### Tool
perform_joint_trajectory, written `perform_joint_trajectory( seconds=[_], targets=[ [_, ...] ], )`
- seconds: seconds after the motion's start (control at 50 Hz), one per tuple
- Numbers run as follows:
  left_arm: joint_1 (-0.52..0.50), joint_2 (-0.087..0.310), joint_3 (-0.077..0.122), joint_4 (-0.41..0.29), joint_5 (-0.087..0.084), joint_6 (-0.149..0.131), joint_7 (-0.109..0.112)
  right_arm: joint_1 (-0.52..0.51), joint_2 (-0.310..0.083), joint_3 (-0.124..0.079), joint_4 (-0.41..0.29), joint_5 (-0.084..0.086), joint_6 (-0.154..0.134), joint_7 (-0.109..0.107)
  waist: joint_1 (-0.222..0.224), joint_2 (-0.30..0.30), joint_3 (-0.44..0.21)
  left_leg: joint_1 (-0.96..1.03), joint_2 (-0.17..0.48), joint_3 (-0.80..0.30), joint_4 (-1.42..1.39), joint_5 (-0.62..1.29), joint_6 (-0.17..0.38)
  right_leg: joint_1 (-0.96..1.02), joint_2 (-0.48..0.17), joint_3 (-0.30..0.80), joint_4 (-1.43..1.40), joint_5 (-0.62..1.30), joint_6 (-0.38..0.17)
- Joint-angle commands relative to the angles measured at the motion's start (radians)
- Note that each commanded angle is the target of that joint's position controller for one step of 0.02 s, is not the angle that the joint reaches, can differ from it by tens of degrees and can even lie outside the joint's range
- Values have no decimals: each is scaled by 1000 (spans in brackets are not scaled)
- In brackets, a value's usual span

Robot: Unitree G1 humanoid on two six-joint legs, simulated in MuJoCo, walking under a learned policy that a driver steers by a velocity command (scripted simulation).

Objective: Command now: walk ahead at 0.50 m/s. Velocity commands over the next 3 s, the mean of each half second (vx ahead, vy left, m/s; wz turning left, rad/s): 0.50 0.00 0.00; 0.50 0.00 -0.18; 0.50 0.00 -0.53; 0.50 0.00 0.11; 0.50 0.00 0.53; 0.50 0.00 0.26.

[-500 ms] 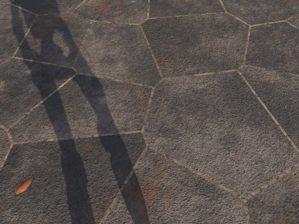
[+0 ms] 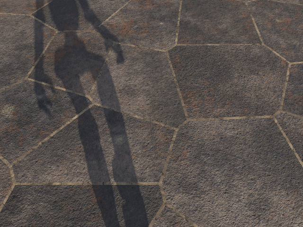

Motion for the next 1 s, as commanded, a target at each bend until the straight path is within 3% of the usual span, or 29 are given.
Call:
perform_joint_trajectory(
  seconds=[0.02, 0.04, 0.06, 0.08, 0.1, 0.14, 0.2, 0.26, 0.36, 0.48, 0.52, 0.54, 0.56, 0.58, 0.6, 0.62, 0.64, 0.66, 0.68, 0.7, 0.74, 0.8, 0.88, 1.0],
  targets=[
    [8, 102, 11, -71, -27, -4, -3, 489, -226, -75, 88, -36, -26, -29, -221, 63, -272, 638, 216, -288, -76, -91, 122, -364, -147, -7, 664, 624, -62],
    [110, 52, 8, -71, -48, -1, -10, 502, -286, -91, 91, -30, -16, -18, -169, 228, -359, 790, 438, -740, -204, -93, 248, -649, 33, 16, 977, -126, -38],
    [19, 127, 30, -76, -21, 6, -7, 404, -238, -81, 81, 6, -5, -11, -141, 75, -253, 682, 379, -696, -241, -193, 212, -729, -33, 132, 1030, -53, -55],
    [-67, 120, 30, -105, -14, 1, -12, 305, -173, -62, 64, 13, -7, -8, -113, 41, -113, 527, 345, -547, -274, -177, 178, -750, -73, 127, 991, 42, -56],
    [-103, 102, 29, -110, -11, -1, -16, 259, -125, -49, 61, 9, -14, -6, -86, 13, -55, 423, 296, -450, -312, -100, 143, -718, -106, 123, 932, 102, -55],
    [-80, 74, 28, -101, 11, 22, -26, 266, -71, -30, 86, 13, -27, -14, -37, 43, -30, 312, 224, -315, -349, 12, 95, -630, -137, 114, 851, 140, -35],
    [-115, 61, 30, -116, 15, 47, -39, 348, -104, -33, 120, 18, -45, -20, -23, 43, -21, 302, 201, -245, -374, 130, 98, -651, -144, 84, 797, 181, -8],
    [-252, 75, 30, -163, 12, 58, -44, 405, -119, -32, 133, 18, -45, -21, -47, 44, 18, 331, 185, -209, -409, 140, 91, -760, -166, 61, 702, 282, 16],
    [-435, 65, 17, -225, -1, 53, -46, 494, -112, -23, 152, 17, -42, -23, -93, 50, 39, 409, 162, -153, -403, 274, 68, -787, -145, 19, 467, 402, 31],
    [-558, 74, 10, -278, -3, 39, -42, 564, -122, -23, 186, 2, -35, -38, -120, 62, 57, 582, 211, -138, -334, 439, 86, -779, -102, -9, 300, 354, -17],
    [-516, 85, 16, -274, -4, 29, -37, 534, -136, -26, 185, -1, -34, -43, -84, 68, 37, 601, 220, -118, -257, 624, 73, -683, -68, -24, 254, 282, -51],
    [-445, 98, 24, -253, -4, 24, -31, 517, -147, -30, 184, -2, -33, -44, -52, 77, 0, 599, 216, -108, -175, 759, 61, -584, -36, -36, 236, 246, -70],
    [-315, 115, 35, -210, -2, 17, -23, 502, -154, -31, 184, -1, -30, -42, 2, 66, -66, 585, 195, -90, -27, 820, 47, -438, -3, -49, 184, 258, -92],
    [-142, 149, 52, -155, 13, 6, -13, 484, -146, -28, 174, 9, -28, -40, 71, 41, -158, 455, 160, -63, 177, 685, 28, -192, -47, 0, 151, 304, -124],
    [13, 250, 78, -133, 39, 2, -3, 508, -85, -11, 134, 35, -30, -32, 96, -98, -296, 181, 71, -11, 517, 261, -5, 95, -316, 329, 130, 219, -201],
    [-1, 280, 89, -129, 16, 18, -16, 584, -75, -20, 140, 51, -29, -24, 45, -244, -379, -71, -99, -62, 808, -407, -23, 208, -487, 759, -16, 210, -317],
    [-127, 235, 78, -150, -11, 26, -23, 497, -133, -35, 128, 23, -21, -27, 3, -86, -232, -157, -16, -153, 846, -332, -9, 77, -437, 643, -37, 131, -281],
    [-212, 166, 58, -165, -16, 22, -26, 414, -119, -33, 104, 15, -26, -22, -13, -39, -110, -167, 19, -150, 803, -254, -9, -73, -399, 511, -73, 142, -253],
    [-247, 118, 44, -161, -10, 15, -27, 390, -96, -32, 101, 15, -25, -19, -46, -14, -38, -131, 55, -145, 731, -205, -10, -187, -348, 412, -114, 203, -211],
    [-238, 92, 34, -143, -13, 8, -22, 379, -92, -34, 93, -4, -15, -15, -72, -37, -14, -89, 79, -141, 669, -182, -21, -255, -301, 351, -131, 271, -183],
    [-189, 86, 28, -113, -16, -5, -17, 397, -65, -31, 96, -19, 4, -4, -95, -56, -21, -39, 84, -117, 611, -159, -47, -292, -255, 292, -143, 382, -176],
    [-132, 140, 37, -99, -21, -11, -13, 301, -70, -31, 53, -19, 18, 3, -96, -49, -1, -107, 96, -90, 509, -99, -92, -294, -234, 263, -170, 430, -198],
    [-64, 143, 37, -98, -21, -3, -14, 107, -84, -28, -20, -7, 22, 3, -48, -59, 31, -177, 93, -76, 296, 29, -137, -259, -207, 263, -183, 440, -189],
    [28, 162, 45, -99, -11, 7, -8, -75, -92, -17, -104, 7, 13, 0, 15, -83, 12, -183, 47, -80, 128, 73, -139, -129, -212, 298, -86, 579, -185]
  ],
)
